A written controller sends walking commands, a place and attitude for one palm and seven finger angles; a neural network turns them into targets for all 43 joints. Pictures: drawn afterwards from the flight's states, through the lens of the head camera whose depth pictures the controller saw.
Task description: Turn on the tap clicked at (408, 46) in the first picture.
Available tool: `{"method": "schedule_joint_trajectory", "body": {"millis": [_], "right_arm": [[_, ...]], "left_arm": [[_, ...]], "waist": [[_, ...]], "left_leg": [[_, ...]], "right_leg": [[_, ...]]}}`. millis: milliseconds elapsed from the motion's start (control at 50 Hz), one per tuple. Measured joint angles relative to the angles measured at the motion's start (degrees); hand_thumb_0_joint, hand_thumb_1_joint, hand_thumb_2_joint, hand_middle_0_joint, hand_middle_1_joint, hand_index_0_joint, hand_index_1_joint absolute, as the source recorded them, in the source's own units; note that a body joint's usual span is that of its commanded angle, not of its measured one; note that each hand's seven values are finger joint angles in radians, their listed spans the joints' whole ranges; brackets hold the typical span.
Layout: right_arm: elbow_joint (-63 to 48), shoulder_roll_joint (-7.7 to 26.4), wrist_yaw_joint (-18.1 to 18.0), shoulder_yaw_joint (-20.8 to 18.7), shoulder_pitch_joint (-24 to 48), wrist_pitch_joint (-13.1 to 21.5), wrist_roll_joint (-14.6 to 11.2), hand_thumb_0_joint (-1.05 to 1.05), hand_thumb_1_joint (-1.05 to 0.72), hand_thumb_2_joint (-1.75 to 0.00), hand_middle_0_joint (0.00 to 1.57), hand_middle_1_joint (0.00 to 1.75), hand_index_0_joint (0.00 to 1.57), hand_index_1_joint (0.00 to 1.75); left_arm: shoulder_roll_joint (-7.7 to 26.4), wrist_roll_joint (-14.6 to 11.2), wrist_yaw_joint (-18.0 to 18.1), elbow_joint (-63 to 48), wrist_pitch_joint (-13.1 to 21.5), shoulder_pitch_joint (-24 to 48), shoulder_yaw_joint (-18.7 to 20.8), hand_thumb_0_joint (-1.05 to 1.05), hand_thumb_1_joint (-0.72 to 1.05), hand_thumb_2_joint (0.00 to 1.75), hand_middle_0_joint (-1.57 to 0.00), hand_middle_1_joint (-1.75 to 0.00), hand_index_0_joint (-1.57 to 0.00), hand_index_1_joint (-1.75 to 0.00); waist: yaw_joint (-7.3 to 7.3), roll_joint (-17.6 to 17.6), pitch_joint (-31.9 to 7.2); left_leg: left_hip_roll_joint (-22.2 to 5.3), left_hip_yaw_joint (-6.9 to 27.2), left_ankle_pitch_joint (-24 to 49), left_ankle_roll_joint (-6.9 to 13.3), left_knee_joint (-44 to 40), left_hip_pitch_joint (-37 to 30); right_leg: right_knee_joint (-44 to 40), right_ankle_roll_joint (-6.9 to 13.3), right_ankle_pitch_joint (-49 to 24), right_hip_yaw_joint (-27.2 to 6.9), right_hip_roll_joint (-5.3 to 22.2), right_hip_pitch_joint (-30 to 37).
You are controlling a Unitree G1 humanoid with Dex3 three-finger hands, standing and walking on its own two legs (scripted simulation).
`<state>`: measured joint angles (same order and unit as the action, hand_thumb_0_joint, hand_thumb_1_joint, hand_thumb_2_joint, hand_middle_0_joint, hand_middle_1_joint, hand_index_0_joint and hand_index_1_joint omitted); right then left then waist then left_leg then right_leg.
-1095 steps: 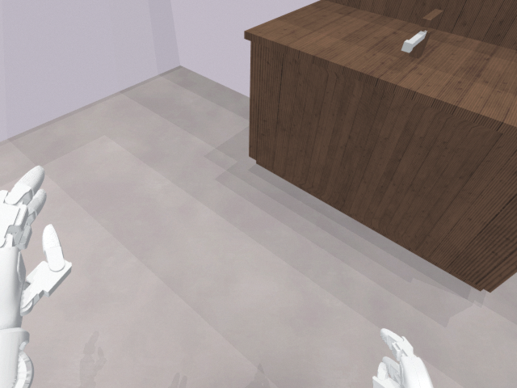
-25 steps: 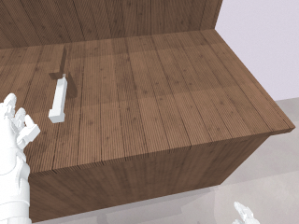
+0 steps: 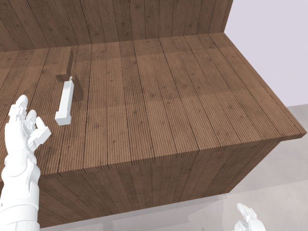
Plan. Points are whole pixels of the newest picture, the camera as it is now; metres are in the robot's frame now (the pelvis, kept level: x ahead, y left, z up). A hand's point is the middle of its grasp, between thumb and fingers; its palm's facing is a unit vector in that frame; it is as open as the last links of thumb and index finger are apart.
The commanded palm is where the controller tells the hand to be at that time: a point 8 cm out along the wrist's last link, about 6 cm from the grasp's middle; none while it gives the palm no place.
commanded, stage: push the lever round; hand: left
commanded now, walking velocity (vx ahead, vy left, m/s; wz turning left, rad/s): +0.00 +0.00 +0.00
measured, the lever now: (63, 117) +0.36 +0.27 +0.09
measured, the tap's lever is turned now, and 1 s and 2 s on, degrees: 0 6 40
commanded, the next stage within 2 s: none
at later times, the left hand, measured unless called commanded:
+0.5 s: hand (58, 128) +0.33 +0.27 +0.09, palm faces +0.47 -0.88 -0.09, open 7.8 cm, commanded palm +0.28 +0.30 +0.09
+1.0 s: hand (71, 130) +0.33 +0.24 +0.09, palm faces +0.53 -0.84 -0.05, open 7.7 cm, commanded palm +0.29 +0.26 +0.09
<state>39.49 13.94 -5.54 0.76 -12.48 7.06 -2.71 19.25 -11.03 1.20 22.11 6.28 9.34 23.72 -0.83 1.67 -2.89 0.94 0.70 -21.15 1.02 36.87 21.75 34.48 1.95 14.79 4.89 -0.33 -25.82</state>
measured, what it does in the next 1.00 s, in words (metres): stands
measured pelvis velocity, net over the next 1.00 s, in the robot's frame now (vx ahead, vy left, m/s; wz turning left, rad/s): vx -0.01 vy -0.02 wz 0.02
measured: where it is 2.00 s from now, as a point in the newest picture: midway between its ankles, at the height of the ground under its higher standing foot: outside the picture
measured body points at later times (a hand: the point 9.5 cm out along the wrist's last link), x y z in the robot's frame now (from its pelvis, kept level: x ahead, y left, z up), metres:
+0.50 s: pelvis +0.00 -0.02 +0.00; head +0.03 -0.03 +0.45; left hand +0.30 +0.31 +0.10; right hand +0.14 -0.28 -0.11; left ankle -0.03 +0.10 -0.72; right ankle +0.03 -0.10 -0.72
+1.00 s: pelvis -0.01 -0.02 +0.00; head +0.02 -0.03 +0.45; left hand +0.29 +0.28 +0.09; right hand +0.15 -0.26 -0.11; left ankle -0.03 +0.10 -0.72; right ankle +0.03 -0.10 -0.72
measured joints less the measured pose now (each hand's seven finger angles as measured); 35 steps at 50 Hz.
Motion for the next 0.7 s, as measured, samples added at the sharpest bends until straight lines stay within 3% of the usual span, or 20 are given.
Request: {"method": "schedule_joint_trajectory", "body": {"millis": [240,420,540,700], "right_arm": [[0.43,0.78,0.23,-0.51,-0.54,-0.57,0.17,0.01,-0.90,-0.90,0.20,0.30,0.20,0.30],[0.39,0.95,0.20,-0.76,-0.40,-1.12,0.00,0.01,-0.90,-0.90,0.20,0.30,0.20,0.30],[0.35,1.12,0.54,-1.06,-0.56,-0.97,-0.06,0.01,-0.90,-0.90,0.20,0.30,0.20,0.30],[0.31,0.77,0.46,-0.83,0.19,-1.10,-0.15,0.01,-0.90,-0.90,0.20,0.30,0.20,0.30]], "left_arm": [[-1.08,0.46,1.21,-0.47,1.76,-0.20,-0.48,0.02,0.90,0.90,-0.15,-0.15,-0.15,-0.15],[-0.91,0.33,2.01,0.47,0.73,0.29,-0.06,0.02,0.90,0.89,-0.15,-0.15,-0.15,-0.15],[-1.96,0.11,2.50,-1.45,2.15,-1.30,-1.12,0.02,0.90,0.90,-0.15,-0.15,-0.15,-0.15],[-3.24,0.22,4.04,-1.52,1.00,-1.15,-2.36,0.02,0.91,0.90,-0.15,-0.15,-0.15,-0.15]], "waist": [[0.24,0.16,0.39],[0.79,0.32,0.40],[0.56,0.83,0.09],[0.24,0.60,0.18]], "left_leg": [[-0.67,0.30,0.03,-0.71,0.18,0.17],[-1.13,0.27,0.17,-1.17,-0.07,-0.06],[-1.22,0.23,0.10,-1.31,-0.10,-0.42],[-1.08,0.50,0.38,-1.41,-0.10,-0.48]], "right_leg": [[0.30,0.83,0.08,0.35,-0.64,-0.25],[0.35,1.37,0.04,0.35,-1.11,-0.25],[0.53,1.50,0.20,0.30,-1.18,-0.01],[0.71,1.60,0.15,0.56,-1.03,0.08]]}}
